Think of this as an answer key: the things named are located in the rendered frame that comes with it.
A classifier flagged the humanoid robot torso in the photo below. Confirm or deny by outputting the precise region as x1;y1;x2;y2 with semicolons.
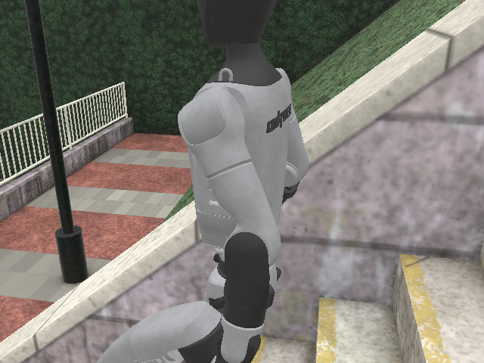
188;68;291;319

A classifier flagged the robot left thigh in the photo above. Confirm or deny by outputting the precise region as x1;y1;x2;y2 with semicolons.
97;301;224;363

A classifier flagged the robot left upper arm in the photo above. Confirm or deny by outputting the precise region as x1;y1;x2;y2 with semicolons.
178;84;281;267

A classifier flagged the robot right upper arm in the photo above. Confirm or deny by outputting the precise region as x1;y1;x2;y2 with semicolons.
275;68;309;187

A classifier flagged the left robot forearm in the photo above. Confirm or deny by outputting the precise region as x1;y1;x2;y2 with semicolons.
211;232;275;363

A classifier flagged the right robot forearm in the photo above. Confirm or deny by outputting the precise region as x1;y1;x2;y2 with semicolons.
282;181;300;206

